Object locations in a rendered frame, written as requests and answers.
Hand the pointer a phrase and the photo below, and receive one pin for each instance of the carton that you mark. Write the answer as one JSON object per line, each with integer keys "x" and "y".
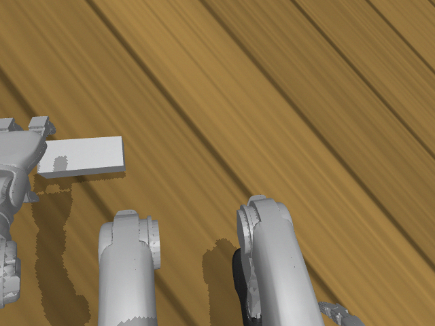
{"x": 74, "y": 157}

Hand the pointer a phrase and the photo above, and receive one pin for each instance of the right robot hand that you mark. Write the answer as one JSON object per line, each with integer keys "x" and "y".
{"x": 339, "y": 314}

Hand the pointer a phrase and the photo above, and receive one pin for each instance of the left robot arm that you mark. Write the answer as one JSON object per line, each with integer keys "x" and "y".
{"x": 13, "y": 187}

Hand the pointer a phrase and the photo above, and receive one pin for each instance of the right robot foot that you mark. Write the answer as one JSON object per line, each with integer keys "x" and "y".
{"x": 241, "y": 288}

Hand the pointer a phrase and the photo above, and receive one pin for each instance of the left robot hand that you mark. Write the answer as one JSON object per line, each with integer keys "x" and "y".
{"x": 24, "y": 149}

